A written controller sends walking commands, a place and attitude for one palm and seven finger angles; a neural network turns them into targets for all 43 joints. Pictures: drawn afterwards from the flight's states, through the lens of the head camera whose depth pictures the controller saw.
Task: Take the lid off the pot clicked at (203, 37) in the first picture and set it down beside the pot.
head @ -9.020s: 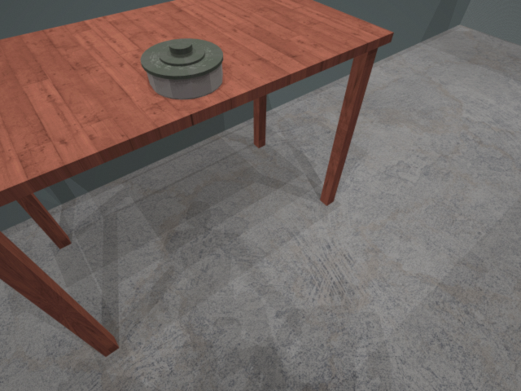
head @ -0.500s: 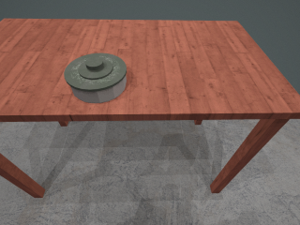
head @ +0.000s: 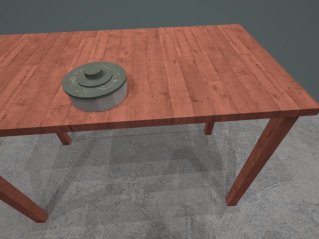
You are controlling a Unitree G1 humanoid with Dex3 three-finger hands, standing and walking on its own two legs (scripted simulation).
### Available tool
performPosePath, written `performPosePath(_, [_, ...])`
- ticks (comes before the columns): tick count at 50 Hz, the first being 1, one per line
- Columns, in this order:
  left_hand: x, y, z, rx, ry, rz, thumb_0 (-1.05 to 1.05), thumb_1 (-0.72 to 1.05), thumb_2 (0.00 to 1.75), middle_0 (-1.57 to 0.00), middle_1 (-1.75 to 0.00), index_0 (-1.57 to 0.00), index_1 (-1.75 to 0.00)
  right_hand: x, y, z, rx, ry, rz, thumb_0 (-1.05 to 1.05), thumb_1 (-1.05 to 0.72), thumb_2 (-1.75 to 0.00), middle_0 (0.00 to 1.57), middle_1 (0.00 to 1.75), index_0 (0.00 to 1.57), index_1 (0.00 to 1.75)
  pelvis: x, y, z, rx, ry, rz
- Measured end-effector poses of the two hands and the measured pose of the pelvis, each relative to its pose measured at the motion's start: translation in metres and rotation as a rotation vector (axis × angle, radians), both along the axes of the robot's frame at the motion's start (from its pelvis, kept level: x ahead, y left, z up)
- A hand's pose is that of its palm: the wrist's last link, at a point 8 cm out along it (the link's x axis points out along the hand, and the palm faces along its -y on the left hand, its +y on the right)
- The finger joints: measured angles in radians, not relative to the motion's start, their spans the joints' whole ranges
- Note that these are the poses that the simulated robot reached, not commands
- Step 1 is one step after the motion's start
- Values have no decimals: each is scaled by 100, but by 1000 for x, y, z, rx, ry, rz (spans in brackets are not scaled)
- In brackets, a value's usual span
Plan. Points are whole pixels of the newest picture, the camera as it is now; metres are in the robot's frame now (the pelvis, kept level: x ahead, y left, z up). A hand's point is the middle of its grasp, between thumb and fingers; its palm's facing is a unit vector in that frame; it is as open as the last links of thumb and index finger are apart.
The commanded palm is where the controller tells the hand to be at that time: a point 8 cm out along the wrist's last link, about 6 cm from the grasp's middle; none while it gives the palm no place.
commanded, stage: look again from close up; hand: left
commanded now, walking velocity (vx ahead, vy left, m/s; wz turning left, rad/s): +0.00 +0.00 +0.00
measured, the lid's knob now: (93, 71) +0.53 +0.23 +0.17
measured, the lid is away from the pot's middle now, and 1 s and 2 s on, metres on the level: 0.00 0.00 0.00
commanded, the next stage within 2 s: shuffle to correct the standing spot in 0.62 s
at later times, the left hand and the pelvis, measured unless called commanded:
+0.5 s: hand out of the picture -0.01 +0.19 -0.16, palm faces +0.01 -0.97 -0.24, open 7.3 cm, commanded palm none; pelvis -0.03 +0.00 +0.00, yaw +0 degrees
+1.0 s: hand out of the picture +0.04 +0.19 -0.17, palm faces +0.05 -0.98 -0.21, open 7.3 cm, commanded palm none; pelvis +0.01 +0.01 +0.00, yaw +2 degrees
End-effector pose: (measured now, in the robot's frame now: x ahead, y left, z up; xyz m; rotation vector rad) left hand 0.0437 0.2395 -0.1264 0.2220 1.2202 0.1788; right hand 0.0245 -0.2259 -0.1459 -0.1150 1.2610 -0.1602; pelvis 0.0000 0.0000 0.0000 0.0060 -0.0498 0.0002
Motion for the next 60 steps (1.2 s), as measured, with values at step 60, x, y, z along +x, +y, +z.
performPosePath(60, [76,9,9,-12,2,36,1,91,90,-20,-30,-20,-29,-1,7,8,16,192,24,0,-91,-90,20,30,20,30,57,0,7,9,76,70])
